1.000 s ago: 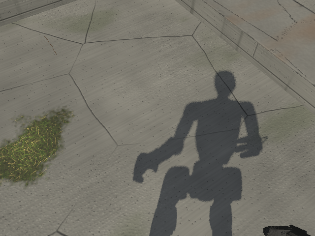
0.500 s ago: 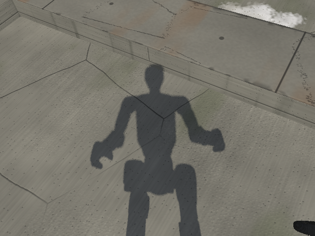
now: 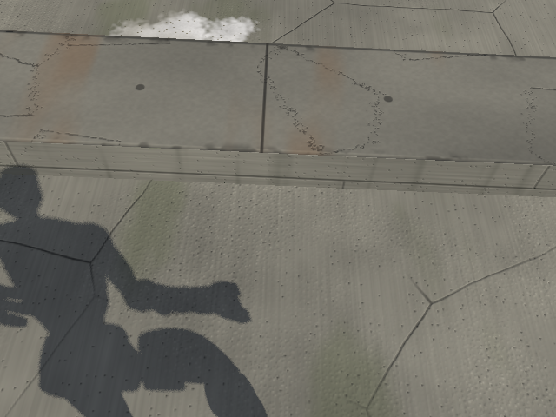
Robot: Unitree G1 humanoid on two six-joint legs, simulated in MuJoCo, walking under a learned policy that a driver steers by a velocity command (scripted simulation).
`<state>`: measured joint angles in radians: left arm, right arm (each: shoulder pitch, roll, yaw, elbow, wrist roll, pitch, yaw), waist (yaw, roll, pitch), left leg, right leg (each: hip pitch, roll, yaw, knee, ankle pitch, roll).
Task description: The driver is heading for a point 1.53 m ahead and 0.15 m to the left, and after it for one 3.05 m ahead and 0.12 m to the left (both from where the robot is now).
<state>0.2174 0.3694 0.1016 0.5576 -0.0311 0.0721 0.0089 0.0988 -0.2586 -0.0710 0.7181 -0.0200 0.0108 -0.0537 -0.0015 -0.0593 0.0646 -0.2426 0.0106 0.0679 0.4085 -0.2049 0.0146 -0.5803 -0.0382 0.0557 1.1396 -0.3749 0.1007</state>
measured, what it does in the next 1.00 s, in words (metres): steps on the spot: right foot, then left foot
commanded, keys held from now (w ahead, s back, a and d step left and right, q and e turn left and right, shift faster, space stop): e+shift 0.08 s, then shift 0.50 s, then q+shift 0.42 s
